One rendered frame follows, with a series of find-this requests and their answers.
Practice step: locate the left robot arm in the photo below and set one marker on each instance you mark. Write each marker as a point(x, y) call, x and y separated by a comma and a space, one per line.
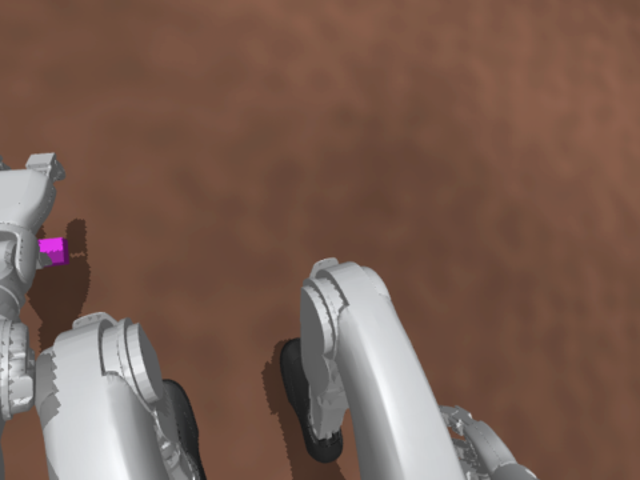
point(18, 258)

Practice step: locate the left robot hand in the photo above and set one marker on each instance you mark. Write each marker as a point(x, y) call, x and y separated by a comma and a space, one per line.
point(27, 195)

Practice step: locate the left robot foot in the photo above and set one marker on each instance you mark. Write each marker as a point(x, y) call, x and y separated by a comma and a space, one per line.
point(186, 425)

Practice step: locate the right robot foot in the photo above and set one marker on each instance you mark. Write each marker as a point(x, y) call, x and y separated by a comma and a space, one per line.
point(297, 390)

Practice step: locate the right robot arm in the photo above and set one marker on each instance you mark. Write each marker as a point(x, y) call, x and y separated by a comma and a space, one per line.
point(513, 472)

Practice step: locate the right robot hand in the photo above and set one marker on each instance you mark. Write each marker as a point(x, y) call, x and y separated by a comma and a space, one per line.
point(483, 452)

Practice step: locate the small box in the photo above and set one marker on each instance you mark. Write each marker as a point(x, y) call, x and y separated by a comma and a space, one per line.
point(56, 249)

